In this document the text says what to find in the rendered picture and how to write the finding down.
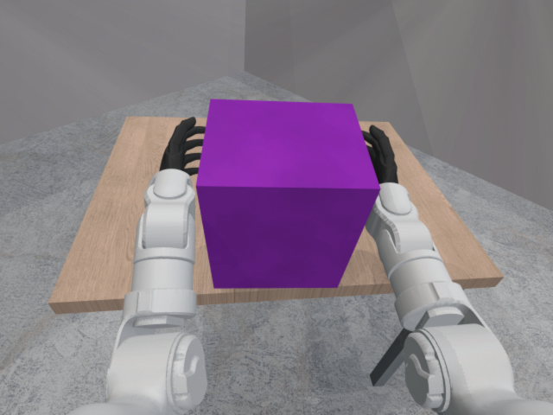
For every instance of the left robot hand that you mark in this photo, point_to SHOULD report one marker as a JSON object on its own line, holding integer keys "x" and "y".
{"x": 174, "y": 156}

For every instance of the carton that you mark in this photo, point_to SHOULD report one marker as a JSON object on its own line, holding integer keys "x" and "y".
{"x": 285, "y": 190}

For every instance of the left robot forearm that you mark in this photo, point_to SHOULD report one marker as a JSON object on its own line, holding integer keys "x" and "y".
{"x": 162, "y": 293}

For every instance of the robot left upper arm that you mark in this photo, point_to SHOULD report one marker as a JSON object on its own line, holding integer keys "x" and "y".
{"x": 159, "y": 374}

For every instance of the right robot forearm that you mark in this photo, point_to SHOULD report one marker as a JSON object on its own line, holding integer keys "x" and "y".
{"x": 425, "y": 294}

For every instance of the robot right upper arm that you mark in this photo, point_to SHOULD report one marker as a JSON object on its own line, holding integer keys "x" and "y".
{"x": 462, "y": 370}

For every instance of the table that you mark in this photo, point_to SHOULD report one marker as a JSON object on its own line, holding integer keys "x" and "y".
{"x": 99, "y": 267}

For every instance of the right robot hand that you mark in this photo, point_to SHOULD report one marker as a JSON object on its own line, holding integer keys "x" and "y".
{"x": 381, "y": 154}

